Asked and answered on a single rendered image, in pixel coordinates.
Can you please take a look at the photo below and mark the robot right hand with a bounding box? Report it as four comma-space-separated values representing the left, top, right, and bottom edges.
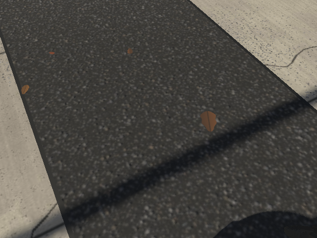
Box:
284, 225, 317, 238

